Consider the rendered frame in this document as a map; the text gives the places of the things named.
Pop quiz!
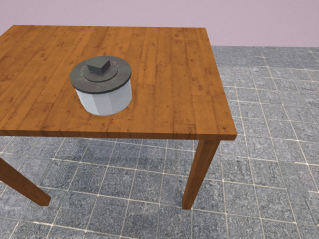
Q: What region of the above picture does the lid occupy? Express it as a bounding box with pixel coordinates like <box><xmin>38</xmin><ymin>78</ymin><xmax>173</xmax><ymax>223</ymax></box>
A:
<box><xmin>69</xmin><ymin>55</ymin><xmax>132</xmax><ymax>95</ymax></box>

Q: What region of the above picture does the table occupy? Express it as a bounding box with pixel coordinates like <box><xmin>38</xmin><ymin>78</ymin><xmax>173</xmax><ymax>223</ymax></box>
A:
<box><xmin>0</xmin><ymin>25</ymin><xmax>238</xmax><ymax>210</ymax></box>

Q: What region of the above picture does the pot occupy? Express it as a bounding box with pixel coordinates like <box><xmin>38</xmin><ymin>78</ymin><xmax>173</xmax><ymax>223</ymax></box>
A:
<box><xmin>75</xmin><ymin>79</ymin><xmax>132</xmax><ymax>116</ymax></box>

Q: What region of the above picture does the knob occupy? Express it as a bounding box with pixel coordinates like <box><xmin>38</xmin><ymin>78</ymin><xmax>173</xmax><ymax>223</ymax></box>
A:
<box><xmin>87</xmin><ymin>56</ymin><xmax>111</xmax><ymax>74</ymax></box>

